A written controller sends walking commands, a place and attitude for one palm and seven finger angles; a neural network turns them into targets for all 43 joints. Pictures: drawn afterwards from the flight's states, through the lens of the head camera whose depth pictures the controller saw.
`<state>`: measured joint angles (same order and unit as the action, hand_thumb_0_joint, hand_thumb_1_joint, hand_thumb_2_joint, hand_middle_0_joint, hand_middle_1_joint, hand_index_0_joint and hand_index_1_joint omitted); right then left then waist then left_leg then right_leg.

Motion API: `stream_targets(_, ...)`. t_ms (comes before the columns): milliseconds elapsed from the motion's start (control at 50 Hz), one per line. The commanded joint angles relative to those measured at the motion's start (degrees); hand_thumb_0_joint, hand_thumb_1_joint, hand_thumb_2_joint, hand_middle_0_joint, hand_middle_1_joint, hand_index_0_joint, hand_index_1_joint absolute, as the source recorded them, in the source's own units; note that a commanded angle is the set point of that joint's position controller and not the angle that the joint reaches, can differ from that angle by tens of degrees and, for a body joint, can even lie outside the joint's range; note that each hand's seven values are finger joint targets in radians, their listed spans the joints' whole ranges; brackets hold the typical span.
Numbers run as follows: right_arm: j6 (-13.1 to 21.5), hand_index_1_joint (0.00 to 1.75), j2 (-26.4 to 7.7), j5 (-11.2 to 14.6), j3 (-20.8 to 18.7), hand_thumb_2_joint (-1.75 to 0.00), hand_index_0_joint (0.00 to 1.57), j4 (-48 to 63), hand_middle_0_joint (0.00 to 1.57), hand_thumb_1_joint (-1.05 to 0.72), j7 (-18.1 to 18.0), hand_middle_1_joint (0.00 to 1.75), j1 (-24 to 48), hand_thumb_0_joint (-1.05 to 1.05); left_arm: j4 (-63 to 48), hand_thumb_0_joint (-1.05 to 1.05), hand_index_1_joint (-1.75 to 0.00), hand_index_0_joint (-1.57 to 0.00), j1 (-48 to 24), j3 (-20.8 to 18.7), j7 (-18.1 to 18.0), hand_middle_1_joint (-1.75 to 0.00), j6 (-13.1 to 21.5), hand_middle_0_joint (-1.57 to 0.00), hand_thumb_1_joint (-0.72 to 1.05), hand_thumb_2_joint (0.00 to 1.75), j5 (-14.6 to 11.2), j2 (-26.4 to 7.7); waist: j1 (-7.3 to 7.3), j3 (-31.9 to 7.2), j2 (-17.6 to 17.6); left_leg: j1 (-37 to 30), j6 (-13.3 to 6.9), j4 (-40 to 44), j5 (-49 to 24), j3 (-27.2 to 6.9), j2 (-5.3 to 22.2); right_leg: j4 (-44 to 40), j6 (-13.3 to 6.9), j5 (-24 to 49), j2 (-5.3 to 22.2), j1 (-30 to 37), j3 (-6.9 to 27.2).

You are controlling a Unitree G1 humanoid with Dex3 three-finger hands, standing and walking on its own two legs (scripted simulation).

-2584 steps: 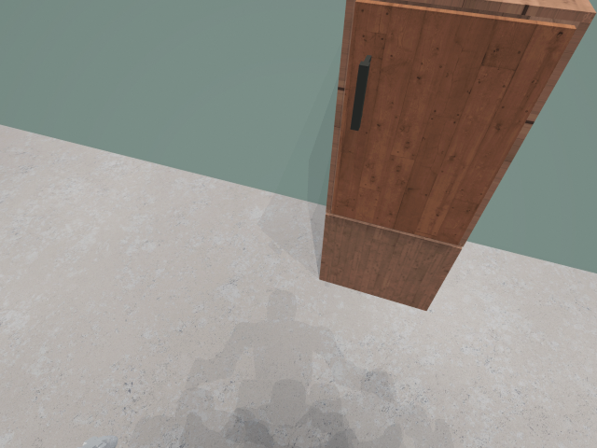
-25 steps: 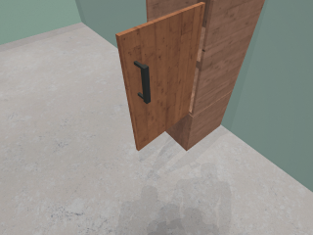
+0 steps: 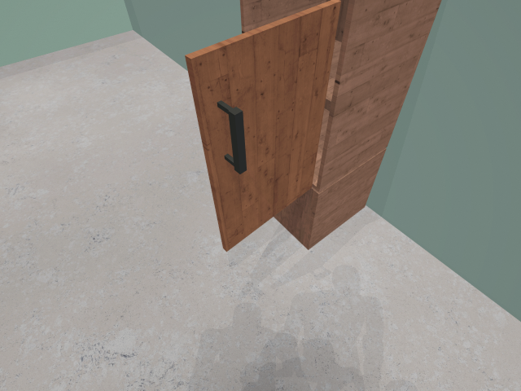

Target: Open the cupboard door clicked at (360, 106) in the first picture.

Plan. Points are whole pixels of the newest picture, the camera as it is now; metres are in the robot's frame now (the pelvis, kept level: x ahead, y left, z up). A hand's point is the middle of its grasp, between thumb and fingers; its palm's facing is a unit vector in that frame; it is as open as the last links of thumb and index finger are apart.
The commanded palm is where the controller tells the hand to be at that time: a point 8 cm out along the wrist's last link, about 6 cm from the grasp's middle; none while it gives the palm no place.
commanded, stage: look to check the result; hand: left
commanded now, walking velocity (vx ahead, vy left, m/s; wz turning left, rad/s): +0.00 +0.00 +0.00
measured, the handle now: (232, 138) +0.56 +0.09 +0.07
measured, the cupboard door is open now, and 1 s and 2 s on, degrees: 94 94 94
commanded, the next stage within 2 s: stand and wait in 0.34 s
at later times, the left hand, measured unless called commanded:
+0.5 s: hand out of the picture +0.00 +0.15 -0.17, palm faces +0.06 -0.98 -0.18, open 7.4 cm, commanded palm none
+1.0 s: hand out of the picture +0.00 +0.15 -0.17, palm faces +0.06 -0.98 -0.19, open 7.4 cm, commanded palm none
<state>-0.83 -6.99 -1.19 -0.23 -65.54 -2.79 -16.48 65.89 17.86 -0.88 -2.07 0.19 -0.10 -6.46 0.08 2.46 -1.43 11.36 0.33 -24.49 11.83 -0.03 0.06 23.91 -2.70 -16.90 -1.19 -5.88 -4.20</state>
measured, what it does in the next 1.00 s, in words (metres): stands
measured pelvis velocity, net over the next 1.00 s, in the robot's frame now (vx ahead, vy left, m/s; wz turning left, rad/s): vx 0.02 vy -0.01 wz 0.00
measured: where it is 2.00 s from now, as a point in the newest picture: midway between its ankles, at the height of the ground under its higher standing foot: outside the picture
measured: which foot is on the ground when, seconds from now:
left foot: down 0.00-1.00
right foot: down 0.00-1.00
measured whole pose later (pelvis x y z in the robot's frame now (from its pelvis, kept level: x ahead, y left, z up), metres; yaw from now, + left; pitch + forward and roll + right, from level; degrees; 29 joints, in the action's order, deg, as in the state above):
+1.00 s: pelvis +0.02 -0.01 +0.00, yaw +0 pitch -1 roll +1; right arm -0.7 -7.9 -1.1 -0.1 -65.8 -3.2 -15.2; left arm 65.5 17.2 -0.7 -2.1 0.5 -0.2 -6.6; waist -0.1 2.7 -1.0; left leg 9.3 1.5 -23.3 12.9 -0.2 1.0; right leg 21.9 -3.7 -17.6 -2.2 -3.5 -4.2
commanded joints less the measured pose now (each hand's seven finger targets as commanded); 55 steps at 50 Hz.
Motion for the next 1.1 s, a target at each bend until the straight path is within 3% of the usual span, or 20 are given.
stream_targets(0,0.48,0.3,-4.6,0.15,-0.36,-0.9,0.2,1.09,0.2,-0.9,-0.07,0.3,-3.91,0.0,-1.13,0.0,-0.3,-0.2,4.78,-0.8,-0.51,-0.3,0.69,-0.2,0.9,0.9,0.22,-5.46,0.15,2.79,1.47,-1.1,-2.25,2.53,-9.17,-3.22,4.85,-6.11,-0.27,9.6,7.05,-4.24,5.7)
stream_targets(340,0.7,0.3,-5.03,0.12,-0.32,-0.9,0.2,0.82,0.2,-0.9,-0.25,0.3,-3.16,0.0,-1.37,0.0,-0.3,-0.2,4.23,-0.88,-0.57,-0.3,0.88,-0.2,0.9,0.9,0.2,-6.18,0.13,1.99,1.72,-2.0,-2.08,2.55,-11.93,-2.82,4.92,-5.8,0.11,16.48,7.48,-1.85,5.51)
stream_targets(780,0.65,0.3,-5.46,0.15,-0.29,-0.9,0.2,0.77,0.2,-0.9,-0.42,0.3,-3.19,0.0,-1.46,0.0,-0.3,-0.2,4.14,-0.87,-0.53,-0.3,0.85,-0.2,0.9,0.9,0.09,-6.32,0.08,2.25,1.81,-2.55,-1.93,2.67,-11.6,-2.61,5.02,-6.32,0.16,16.99,7.33,-1.34,5.69)
stream_targets(1020,0.72,0.3,-5.42,0.25,-0.43,-0.9,0.2,0.87,0.2,-0.9,-0.5,0.3,-3.25,0.0,-1.53,0.0,-0.3,-0.2,4.57,-0.97,-0.69,-0.3,0.99,-0.2,0.9,0.9,0.16,-6.67,0.06,1.43,2.4,-3.05,-2.01,2.08,-12.72,-2.13,5.0,-6.01,0.8,21.67,7.57,-0.2,5.65)
stream_targets(1080,0.73,0.3,-5.48,0.2,-0.37,-0.9,0.2,0.74,0.2,-0.9,-0.5,0.3,-3.17,0.0,-1.53,0.0,-0.3,-0.2,4.39,-0.85,-0.61,-0.3,0.96,-0.2,0.9,0.9,0.14,-6.54,0.1,1.96,1.66,-3.22,-1.98,2.64,-12.57,-2.33,5.18,-6.22,0.38,19.57,7.4,-0.83,5.78)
